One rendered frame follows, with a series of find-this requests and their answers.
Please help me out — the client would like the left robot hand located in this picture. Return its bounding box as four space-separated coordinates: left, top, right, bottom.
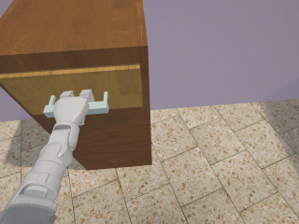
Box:
53 89 95 126

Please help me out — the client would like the robot left forearm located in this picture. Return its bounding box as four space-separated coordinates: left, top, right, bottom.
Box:
0 121 80 224

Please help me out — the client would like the drawer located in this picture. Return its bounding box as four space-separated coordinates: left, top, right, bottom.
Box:
0 63 143 115

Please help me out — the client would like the robot left upper arm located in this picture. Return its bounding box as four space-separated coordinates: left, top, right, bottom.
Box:
1 194 58 224

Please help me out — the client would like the cabinet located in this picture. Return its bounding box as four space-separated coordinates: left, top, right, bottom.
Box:
0 0 152 171

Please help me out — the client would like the handle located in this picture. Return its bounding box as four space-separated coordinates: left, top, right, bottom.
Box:
43 91 109 118

